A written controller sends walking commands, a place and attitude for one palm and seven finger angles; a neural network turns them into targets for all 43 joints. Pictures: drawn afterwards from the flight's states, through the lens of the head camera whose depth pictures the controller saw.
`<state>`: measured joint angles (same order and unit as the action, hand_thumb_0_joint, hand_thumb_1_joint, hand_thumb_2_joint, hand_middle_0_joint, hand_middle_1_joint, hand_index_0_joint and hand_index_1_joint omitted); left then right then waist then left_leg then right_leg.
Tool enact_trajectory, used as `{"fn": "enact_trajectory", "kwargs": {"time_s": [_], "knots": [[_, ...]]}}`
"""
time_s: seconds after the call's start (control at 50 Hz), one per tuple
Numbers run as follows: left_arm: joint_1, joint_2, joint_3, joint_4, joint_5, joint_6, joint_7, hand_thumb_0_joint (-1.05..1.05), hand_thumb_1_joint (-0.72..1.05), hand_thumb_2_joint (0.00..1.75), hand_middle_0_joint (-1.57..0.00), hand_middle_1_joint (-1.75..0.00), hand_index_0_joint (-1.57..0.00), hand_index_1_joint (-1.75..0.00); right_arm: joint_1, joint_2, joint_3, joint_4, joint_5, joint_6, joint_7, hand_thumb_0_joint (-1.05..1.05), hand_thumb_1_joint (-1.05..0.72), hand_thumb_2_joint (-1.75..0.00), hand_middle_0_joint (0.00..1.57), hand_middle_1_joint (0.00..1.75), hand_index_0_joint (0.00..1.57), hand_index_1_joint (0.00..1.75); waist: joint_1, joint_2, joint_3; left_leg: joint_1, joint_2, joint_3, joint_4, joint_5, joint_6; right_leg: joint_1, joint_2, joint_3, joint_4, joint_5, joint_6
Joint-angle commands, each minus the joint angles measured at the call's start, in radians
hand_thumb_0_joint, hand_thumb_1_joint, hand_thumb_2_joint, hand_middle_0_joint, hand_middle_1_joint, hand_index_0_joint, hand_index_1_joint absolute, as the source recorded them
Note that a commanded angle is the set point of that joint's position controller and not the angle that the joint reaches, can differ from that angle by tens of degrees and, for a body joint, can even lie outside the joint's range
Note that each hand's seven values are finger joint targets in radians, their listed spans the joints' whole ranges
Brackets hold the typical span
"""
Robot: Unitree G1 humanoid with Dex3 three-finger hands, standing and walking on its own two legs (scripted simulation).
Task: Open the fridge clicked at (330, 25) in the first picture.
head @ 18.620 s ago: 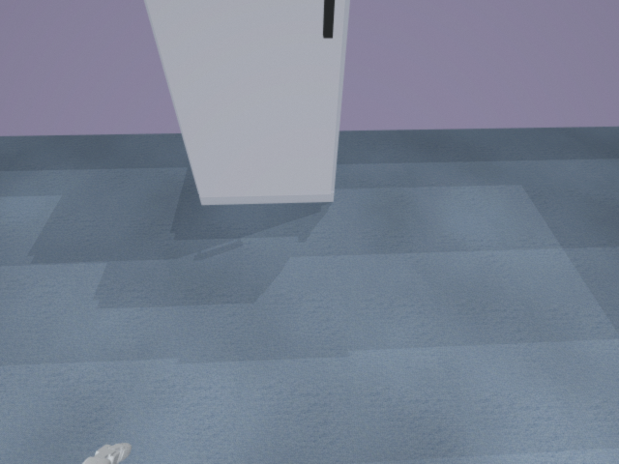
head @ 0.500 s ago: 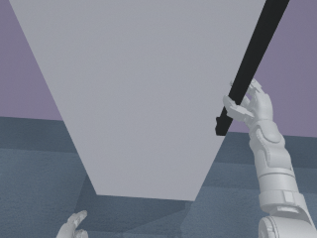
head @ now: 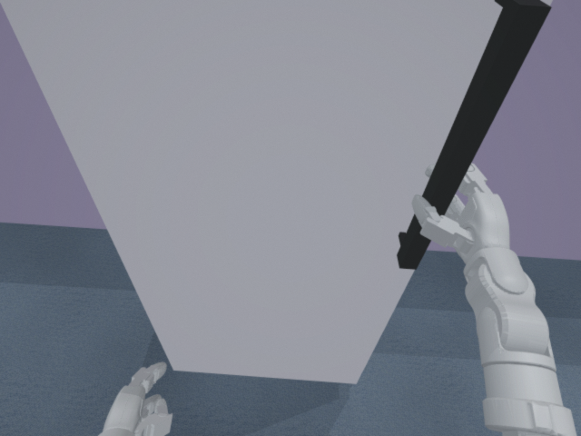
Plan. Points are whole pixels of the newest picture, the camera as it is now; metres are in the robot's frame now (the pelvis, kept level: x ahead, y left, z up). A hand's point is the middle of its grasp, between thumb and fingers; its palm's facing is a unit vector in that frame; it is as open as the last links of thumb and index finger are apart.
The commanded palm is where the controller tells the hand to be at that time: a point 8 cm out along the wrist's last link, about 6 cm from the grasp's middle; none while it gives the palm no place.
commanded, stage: pull the door a little, standing still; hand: right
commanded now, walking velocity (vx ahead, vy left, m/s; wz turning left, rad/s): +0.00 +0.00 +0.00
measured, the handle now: (444, 160) +0.42 -0.16 +0.21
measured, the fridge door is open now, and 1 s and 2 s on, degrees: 1 27 45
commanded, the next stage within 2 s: walk backward, drawing the door open in 0.20 s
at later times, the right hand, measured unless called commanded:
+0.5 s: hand (432, 297) +0.25 -0.12 +0.16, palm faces +0.02 +0.99 -0.16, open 7.5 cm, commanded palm +0.21 -0.18 +0.16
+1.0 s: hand (395, 403) +0.14 -0.07 +0.16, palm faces +0.10 +0.98 -0.20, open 7.7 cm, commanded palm +0.10 -0.12 +0.16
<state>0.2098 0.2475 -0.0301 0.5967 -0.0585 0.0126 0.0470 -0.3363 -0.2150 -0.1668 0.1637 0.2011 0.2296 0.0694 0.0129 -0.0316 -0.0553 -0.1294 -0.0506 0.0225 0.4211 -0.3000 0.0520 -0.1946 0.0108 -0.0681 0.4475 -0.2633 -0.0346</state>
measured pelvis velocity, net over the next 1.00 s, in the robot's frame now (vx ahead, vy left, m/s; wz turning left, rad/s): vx -0.11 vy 0.06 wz -0.15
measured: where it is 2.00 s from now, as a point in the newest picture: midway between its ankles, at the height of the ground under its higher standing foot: outside the picture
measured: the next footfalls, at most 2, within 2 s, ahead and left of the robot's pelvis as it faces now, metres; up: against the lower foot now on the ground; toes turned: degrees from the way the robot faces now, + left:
right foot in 1.40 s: -0.18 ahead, +0.06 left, +0.00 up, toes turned -36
left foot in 1.62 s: +0.11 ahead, +0.36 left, +0.00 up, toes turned -40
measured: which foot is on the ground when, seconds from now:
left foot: down 0.00-1.00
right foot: down 0.00-1.00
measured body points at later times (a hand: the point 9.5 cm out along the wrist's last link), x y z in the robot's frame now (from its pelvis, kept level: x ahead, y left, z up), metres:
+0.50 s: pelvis -0.02 +0.00 +0.00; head -0.02 +0.02 +0.45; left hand +0.18 +0.22 -0.08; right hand +0.24 -0.18 +0.17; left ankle -0.05 +0.08 -0.74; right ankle -0.02 -0.10 -0.74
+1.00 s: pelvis -0.11 +0.06 +0.00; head -0.07 +0.08 +0.45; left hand +0.07 +0.26 -0.12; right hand +0.13 -0.12 +0.17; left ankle -0.05 +0.08 -0.74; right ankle -0.03 -0.10 -0.73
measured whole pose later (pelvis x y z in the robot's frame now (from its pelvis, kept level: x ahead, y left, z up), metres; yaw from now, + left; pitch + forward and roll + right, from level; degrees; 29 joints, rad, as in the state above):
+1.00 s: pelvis -0.11 +0.06 +0.00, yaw -9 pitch +1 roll -1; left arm 0.19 0.16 0.02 0.64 0.01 0.02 0.07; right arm 0.24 -0.19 0.09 -0.48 0.01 -0.04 -0.09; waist 0.06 -0.04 0.05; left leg -0.28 -0.09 0.10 0.40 -0.15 0.11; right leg -0.38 0.01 0.04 0.44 -0.19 -0.01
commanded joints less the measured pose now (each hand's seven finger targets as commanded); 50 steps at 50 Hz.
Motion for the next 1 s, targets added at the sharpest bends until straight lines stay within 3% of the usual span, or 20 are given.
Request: {"fn": "enact_trajectory", "kwargs": {"time_s": [0.0,0.04,0.08,0.16,0.28,0.3,0.32,0.34,0.44,0.5,0.58,0.64,0.72,0.78,0.82,0.86,0.88,0.92,0.94,0.98], "knots": [[-0.106,0.107,0.036,-0.169,0.000,-0.037,0.000,0.00,0.90,0.90,-0.20,-0.30,-0.20,-0.30,-0.220,-0.154,-0.050,-0.334,0.018,-0.072,0.029,0.00,-0.90,-0.90,0.45,1.40,0.45,1.40,-0.054,0.024,-0.326,0.086,0.049,-0.009,0.029,0.742,-0.040,0.204,-0.018,0.054,0.033,0.617,-0.016],[-0.116,0.103,0.034,-0.181,0.001,-0.034,-0.003,0.00,0.90,0.90,-0.20,-0.30,-0.20,-0.30,-0.178,-0.151,-0.051,-0.391,0.023,-0.071,0.032,0.00,-0.90,-0.90,0.45,1.40,0.45,1.40,-0.058,0.018,-0.337,0.095,0.050,-0.011,0.030,0.752,-0.041,0.212,-0.018,0.055,0.032,0.627,-0.014],[-0.121,0.103,0.031,-0.192,0.002,-0.028,-0.006,0.00,0.90,0.90,-0.20,-0.30,-0.20,-0.30,-0.057,-0.142,-0.053,-0.397,0.028,-0.060,0.038,0.00,-0.90,-0.90,0.45,1.40,0.45,1.40,-0.066,0.062,-0.311,0.112,0.054,-0.007,0.033,0.768,-0.045,0.179,-0.022,0.053,0.024,0.611,-0.016],[-0.140,0.097,0.030,-0.222,0.002,-0.023,-0.015,0.00,0.90,0.90,-0.20,-0.30,-0.20,-0.30,0.100,-0.148,-0.054,-0.581,0.033,-0.050,0.043,0.00,-0.90,-0.90,0.45,1.40,0.45,1.40,-0.078,0.026,-0.315,0.116,0.053,-0.005,0.037,0.767,-0.042,0.196,-0.031,0.052,0.028,0.652,-0.014],[-0.168,0.089,0.020,-0.238,0.004,-0.016,-0.016,0.00,0.90,0.90,-0.20,-0.30,-0.20,-0.30,0.296,-0.133,-0.048,-0.743,0.037,0.011,0.028,0.00,-0.90,-0.90,0.45,1.40,0.45,1.40,-0.072,0.032,-0.243,0.079,0.048,0.004,0.024,0.707,-0.045,0.166,-0.028,0.052,0.016,0.553,-0.009],[-0.163,0.100,0.010,-0.257,0.012,-0.005,0.006,0.00,0.90,0.90,-0.20,-0.30,-0.20,-0.30,-0.034,-0.318,-0.081,-0.886,-0.072,-0.147,-0.063,0.00,-0.90,-0.90,0.45,1.40,0.45,1.40,-0.013,-0.003,-0.104,-0.099,0.097,-0.114,-0.064,0.704,-0.107,0.167,-0.049,0.039,0.069,0.474,-0.040],[-0.142,0.091,0.021,-0.206,0.030,0.014,0.016,0.00,0.90,0.90,-0.20,-0.30,-0.20,-0.30,0.180,-0.173,-0.011,-0.679,-0.076,-0.185,-0.092,0.00,-0.90,-0.90,0.45,1.40,0.45,1.40,-0.001,0.048,-0.086,-0.121,0.111,-0.093,-0.074,0.674,-0.112,0.172,-0.049,0.063,0.093,0.441,-0.041],[-0.136,0.094,0.022,-0.210,0.037,0.030,0.014,0.00,0.90,0.90,-0.20,-0.30,-0.20,-0.30,0.305,-0.118,0.046,-0.641,-0.095,-0.207,-0.102,0.00,-0.90,-0.90,0.45,1.40,0.45,1.40,-0.010,0.070,-0.111,-0.115,0.113,-0.088,-0.067,0.687,-0.117,0.176,-0.059,0.067,0.084,0.449,-0.036],[-0.146,0.076,0.031,-0.243,0.045,0.087,0.018,0.00,0.90,0.90,-0.20,-0.30,-0.20,-0.30,0.363,-0.113,0.094,-0.765,-0.122,-0.301,-0.125,0.00,-0.90,-0.90,0.45,1.40,0.45,1.40,0.002,0.056,-0.213,-0.087,0.097,-0.051,-0.021,0.667,-0.121,0.255,-0.088,0.090,0.048,0.614,-0.035],[-0.151,0.063,0.027,-0.253,0.050,0.096,0.018,0.00,0.90,0.90,-0.20,-0.30,-0.20,-0.30,0.400,-0.089,0.136,-0.794,-0.130,-0.329,-0.134,0.00,-0.90,-0.90,0.45,1.40,0.45,1.40,0.006,0.021,-0.215,-0.099,0.080,-0.031,-0.014,0.505,-0.106,0.253,-0.107,0.115,0.011,0.625,-0.034],[-0.153,0.051,0.025,-0.251,0.061,0.083,0.014,0.00,0.90,0.90,-0.20,-0.30,-0.20,-0.30,0.418,-0.084,0.159,-0.815,-0.143,-0.360,-0.146,0.00,-0.90,-0.90,0.45,1.40,0.45,1.40,0.010,0.024,-0.169,-0.119,0.064,-0.020,-0.041,0.292,-0.092,0.181,-0.115,0.152,-0.057,0.483,-0.028],[-0.159,0.044,0.026,-0.241,0.068,0.065,0.016,0.00,0.90,0.90,-0.20,-0.30,-0.20,-0.30,0.413,-0.071,0.180,-0.825,-0.153,-0.378,-0.149,0.00,-0.90,-0.90,0.45,1.40,0.45,1.40,0.016,0.023,-0.108,-0.137,0.055,-0.026,-0.063,0.147,-0.084,0.084,-0.124,0.197,-0.133,0.258,-0.029],[-0.173,0.042,0.036,-0.225,0.075,0.037,0.023,0.00,0.90,0.90,-0.20,-0.30,-0.20,-0.30,0.411,-0.062,0.191,-0.855,-0.165,-0.392,-0.156,0.00,-0.90,-0.90,0.45,1.40,0.45,1.40,0.018,-0.043,-0.070,-0.112,0.034,-0.047,0.033,0.002,-0.068,-0.061,-0.182,0.338,-0.273,-0.051,-0.052],[-0.190,0.041,0.055,-0.208,0.082,0.012,0.028,0.00,0.90,0.90,-0.20,-0.30,-0.20,-0.30,0.432,-0.067,0.186,-0.876,-0.180,-0.391,-0.158,0.00,-0.90,-0.90,0.45,1.40,0.45,1.40,0.010,-0.054,-0.078,-0.075,0.029,-0.071,0.081,-0.020,-0.055,-0.131,-0.225,0.415,-0.305,-0.123,-0.077],[-0.196,0.032,0.062,-0.190,0.083,-0.011,0.027,0.00,0.90,0.90,-0.20,-0.30,-0.20,-0.30,0.430,-0.059,0.198,-0.896,-0.188,-0.392,-0.157,0.00,-0.90,-0.90,0.45,1.40,0.45,1.40,0.005,-0.040,-0.103,-0.035,0.030,-0.071,0.030,-0.012,-0.048,-0.152,-0.208,0.383,-0.288,-0.126,-0.065],[-0.196,0.023,0.073,-0.171,0.083,-0.030,0.027,0.00,0.90,0.90,-0.20,-0.30,-0.20,-0.30,0.417,-0.067,0.201,-0.916,-0.192,-0.391,-0.155,0.00,-0.90,-0.90,0.45,1.40,0.45,1.40,0.007,0.029,-0.122,-0.012,0.044,-0.071,-0.048,-0.031,-0.050,-0.163,-0.158,0.318,-0.240,-0.125,-0.045],[-0.194,0.014,0.076,-0.163,0.080,-0.036,0.028,0.00,0.90,0.90,-0.20,-0.30,-0.20,-0.30,0.413,-0.055,0.211,-0.921,-0.194,-0.390,-0.153,0.00,-0.90,-0.90,0.45,1.40,0.45,1.40,0.010,0.062,-0.120,-0.045,0.068,-0.084,-0.119,-0.087,-0.050,-0.148,-0.117,0.259,-0.185,-0.127,-0.030],[-0.156,0.002,0.086,-0.130,0.071,-0.051,0.027,0.00,0.90,0.90,-0.20,-0.30,-0.20,-0.30,0.385,-0.065,0.205,-0.956,-0.205,-0.388,-0.158,0.00,-0.90,-0.90,0.45,1.40,0.45,1.40,0.025,0.145,-0.144,-0.226,0.171,-0.093,-0.263,-0.192,-0.038,0.020,-0.022,0.115,0.042,-0.033,0.012],[-0.134,-0.004,0.090,-0.111,0.069,-0.063,0.027,0.00,0.90,0.90,-0.20,-0.30,-0.20,-0.30,0.374,-0.062,0.207,-0.964,-0.212,-0.383,-0.157,0.00,-0.90,-0.90,0.45,1.40,0.45,1.40,0.039,0.162,-0.147,-0.286,0.193,-0.062,-0.276,-0.155,-0.044,0.067,-0.003,0.068,0.117,-0.006,0.018],[-0.077,-0.006,0.101,-0.076,0.065,-0.101,0.028,0.00,0.90,0.90,-0.20,-0.30,-0.20,-0.30,0.366,-0.048,0.227,-0.964,-0.214,-0.378,-0.149,0.00,-0.90,-0.90,0.45,1.40,0.45,1.40,0.083,0.097,-0.148,-0.365,0.127,0.043,-0.159,0.044,-0.107,0.178,-0.018,0.048,0.090,0.041,0.009]]}}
